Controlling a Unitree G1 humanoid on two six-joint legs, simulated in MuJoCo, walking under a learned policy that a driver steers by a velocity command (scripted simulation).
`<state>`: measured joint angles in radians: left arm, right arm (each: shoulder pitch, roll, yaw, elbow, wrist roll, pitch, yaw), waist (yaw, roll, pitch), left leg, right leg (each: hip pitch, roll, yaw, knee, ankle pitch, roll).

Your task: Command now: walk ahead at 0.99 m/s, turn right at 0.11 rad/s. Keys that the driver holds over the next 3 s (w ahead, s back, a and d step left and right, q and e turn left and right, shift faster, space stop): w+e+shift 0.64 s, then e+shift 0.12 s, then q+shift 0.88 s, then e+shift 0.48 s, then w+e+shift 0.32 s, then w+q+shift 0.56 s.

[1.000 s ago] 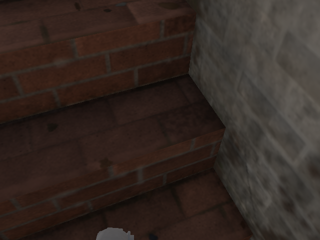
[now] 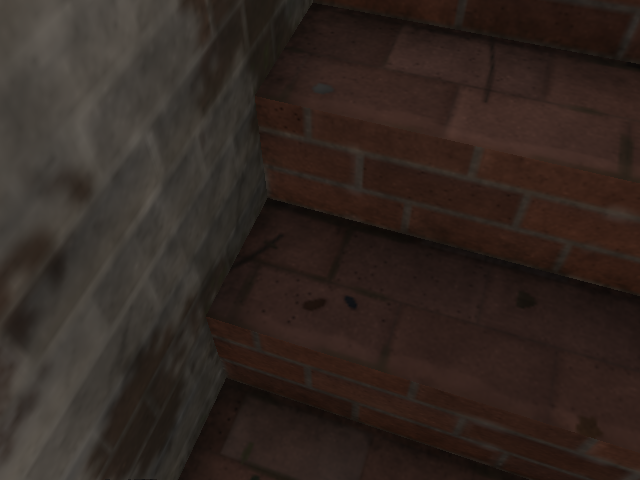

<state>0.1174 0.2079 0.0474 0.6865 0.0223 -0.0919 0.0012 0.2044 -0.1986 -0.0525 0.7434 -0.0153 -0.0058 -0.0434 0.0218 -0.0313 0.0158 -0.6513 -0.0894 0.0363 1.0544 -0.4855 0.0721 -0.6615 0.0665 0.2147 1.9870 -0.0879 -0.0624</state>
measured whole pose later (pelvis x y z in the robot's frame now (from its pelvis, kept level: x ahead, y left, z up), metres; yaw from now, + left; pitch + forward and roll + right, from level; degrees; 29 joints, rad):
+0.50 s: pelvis +0.15 -0.08 +0.12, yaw -17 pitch +3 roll -5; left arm 0.06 0.21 0.01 0.59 0.03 0.12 -0.01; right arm 0.38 -0.19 -0.01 0.80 0.05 -0.10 -0.06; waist 0.00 -0.02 0.06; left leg -0.05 0.25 0.17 0.50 -0.01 0.03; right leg -0.89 0.15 -0.16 1.46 -0.71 -0.19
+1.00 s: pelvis +0.37 -0.21 +0.44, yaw -32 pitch +7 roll +3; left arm 0.30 0.31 0.04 0.88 0.04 -0.02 -0.08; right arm 0.17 -0.24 -0.05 0.85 0.02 -0.02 0.02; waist -0.07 -0.10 -0.07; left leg -0.63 -0.09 -0.11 0.93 -0.42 0.08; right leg -0.81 0.18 0.20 1.71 -0.31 -0.01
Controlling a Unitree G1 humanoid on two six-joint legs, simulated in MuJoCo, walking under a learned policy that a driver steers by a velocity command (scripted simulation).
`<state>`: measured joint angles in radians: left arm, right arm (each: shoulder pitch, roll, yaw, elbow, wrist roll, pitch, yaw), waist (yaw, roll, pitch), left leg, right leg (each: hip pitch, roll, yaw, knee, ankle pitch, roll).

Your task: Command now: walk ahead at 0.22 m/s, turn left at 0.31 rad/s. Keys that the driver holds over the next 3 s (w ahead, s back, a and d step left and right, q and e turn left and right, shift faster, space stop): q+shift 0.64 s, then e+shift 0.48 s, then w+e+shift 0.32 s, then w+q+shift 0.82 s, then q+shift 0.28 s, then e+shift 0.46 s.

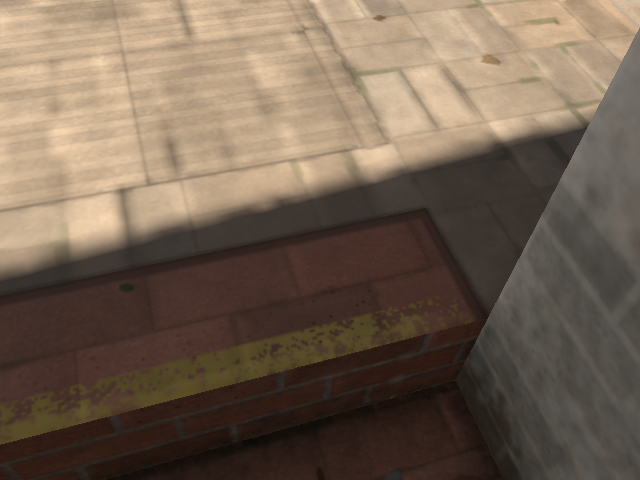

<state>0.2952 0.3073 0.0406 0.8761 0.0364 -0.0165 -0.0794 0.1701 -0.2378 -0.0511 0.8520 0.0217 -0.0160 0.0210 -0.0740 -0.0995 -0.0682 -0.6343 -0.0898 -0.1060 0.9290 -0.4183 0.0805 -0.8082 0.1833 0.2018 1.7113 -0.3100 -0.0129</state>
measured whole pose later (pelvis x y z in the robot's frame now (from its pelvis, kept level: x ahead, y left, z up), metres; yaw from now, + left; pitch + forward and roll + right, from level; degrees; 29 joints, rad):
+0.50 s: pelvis +0.10 -0.03 +0.06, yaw +20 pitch +4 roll +0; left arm 0.15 0.26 0.09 0.70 0.04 -0.08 0.00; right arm 0.17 -0.18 -0.05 0.65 -0.01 -0.04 0.07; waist -0.05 -0.02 -0.05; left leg -0.79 0.07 0.04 1.40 -0.46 -0.05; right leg -0.22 -0.17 -0.23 0.45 -0.28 0.05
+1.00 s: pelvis +0.09 +0.06 +0.05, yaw +24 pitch +4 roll -1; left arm 0.32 0.24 -0.01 0.74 -0.06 -0.03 -0.02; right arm 0.15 -0.20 0.03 0.63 -0.07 -0.04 0.11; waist -0.04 0.02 -0.06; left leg -0.31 -0.03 0.11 0.49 -0.25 0.10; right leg -0.94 0.07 0.20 2.04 -0.40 0.11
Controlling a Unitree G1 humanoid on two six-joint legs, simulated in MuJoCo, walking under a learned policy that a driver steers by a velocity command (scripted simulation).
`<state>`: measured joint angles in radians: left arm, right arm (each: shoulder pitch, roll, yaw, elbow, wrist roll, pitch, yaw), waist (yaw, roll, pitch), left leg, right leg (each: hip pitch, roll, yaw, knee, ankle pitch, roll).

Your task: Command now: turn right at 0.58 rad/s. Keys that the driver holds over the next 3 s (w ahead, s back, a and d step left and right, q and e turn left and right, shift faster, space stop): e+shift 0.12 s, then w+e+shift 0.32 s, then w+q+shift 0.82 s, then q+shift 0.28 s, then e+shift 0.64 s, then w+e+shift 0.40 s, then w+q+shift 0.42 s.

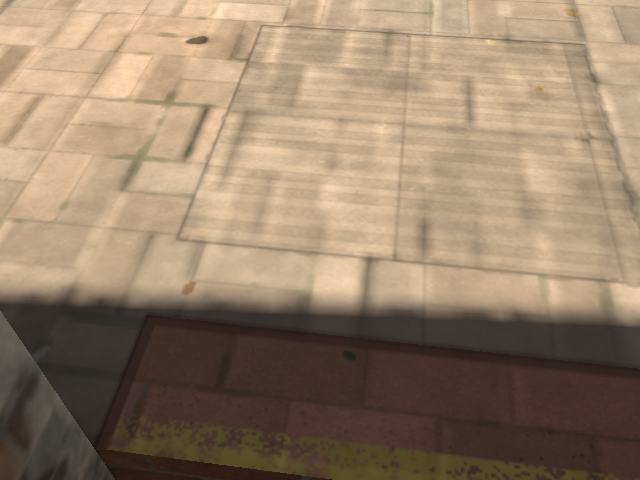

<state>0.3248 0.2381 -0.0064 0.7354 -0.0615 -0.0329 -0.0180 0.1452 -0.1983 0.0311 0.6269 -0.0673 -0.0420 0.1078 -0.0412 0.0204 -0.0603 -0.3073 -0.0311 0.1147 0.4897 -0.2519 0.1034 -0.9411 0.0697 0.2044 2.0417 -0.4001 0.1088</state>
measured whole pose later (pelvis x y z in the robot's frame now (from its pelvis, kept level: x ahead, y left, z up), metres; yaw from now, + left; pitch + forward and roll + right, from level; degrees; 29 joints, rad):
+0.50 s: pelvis +0.09 -0.13 +0.01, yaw -23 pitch +7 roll -2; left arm -0.09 0.09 0.01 0.49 -0.01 0.11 0.04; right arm 0.55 -0.25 -0.07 1.02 0.02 -0.13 -0.04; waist -0.03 0.06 -0.01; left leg 0.09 0.20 0.39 0.05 -0.15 -0.04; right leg -1.29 -0.12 -0.04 1.77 -0.58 -0.17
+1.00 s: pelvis +0.25 -0.25 +0.23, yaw -15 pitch +1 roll +6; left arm 0.34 0.20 0.05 0.86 -0.06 -0.12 0.01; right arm 0.30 -0.16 -0.09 0.89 0.02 0.20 0.00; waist -0.14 0.06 0.03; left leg -1.41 -0.07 0.05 2.08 -0.38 0.12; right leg -0.03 -0.18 -0.22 0.26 -0.24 0.02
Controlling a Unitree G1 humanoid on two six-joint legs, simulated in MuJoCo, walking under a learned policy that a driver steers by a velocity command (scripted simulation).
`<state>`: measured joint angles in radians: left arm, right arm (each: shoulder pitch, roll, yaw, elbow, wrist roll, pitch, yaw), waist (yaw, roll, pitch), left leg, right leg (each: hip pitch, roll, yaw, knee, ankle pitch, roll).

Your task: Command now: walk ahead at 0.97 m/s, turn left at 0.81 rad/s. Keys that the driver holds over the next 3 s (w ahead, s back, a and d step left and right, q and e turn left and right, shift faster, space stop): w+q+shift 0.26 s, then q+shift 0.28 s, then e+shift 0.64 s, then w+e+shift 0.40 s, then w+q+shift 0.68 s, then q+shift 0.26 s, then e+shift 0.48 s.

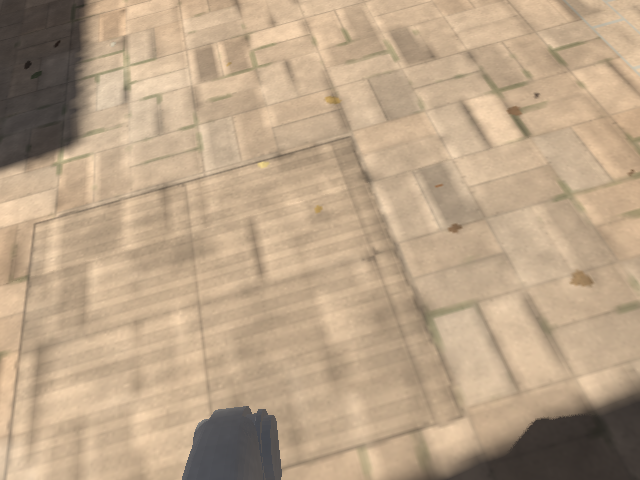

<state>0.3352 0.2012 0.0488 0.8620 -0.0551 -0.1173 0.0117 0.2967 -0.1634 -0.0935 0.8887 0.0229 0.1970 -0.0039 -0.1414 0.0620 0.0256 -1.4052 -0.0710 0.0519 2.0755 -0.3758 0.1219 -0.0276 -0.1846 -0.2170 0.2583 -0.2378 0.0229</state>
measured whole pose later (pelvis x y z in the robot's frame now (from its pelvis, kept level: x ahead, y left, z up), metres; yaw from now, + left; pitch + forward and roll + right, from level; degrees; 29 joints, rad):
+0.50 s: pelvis +0.29 +0.13 +0.14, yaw +20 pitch +5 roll +0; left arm -0.31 0.16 -0.03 0.40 0.10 -0.03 -0.08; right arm 0.58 -0.20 0.01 0.95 -0.08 -0.05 0.07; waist -0.19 0.10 -0.02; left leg -0.55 -0.31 -0.17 0.89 -0.37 0.15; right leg -0.86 0.14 0.19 1.92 -0.49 0.04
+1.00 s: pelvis +0.43 +0.24 +0.16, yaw +22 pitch +2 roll -3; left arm 0.36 0.28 0.08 0.72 0.02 -0.07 -0.04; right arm 0.11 -0.33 -0.03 0.59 -0.03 -0.07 0.05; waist 0.09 0.02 -0.04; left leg -0.43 0.03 -0.10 0.77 -0.36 -0.04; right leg -0.47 0.04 0.14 0.66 -0.26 0.01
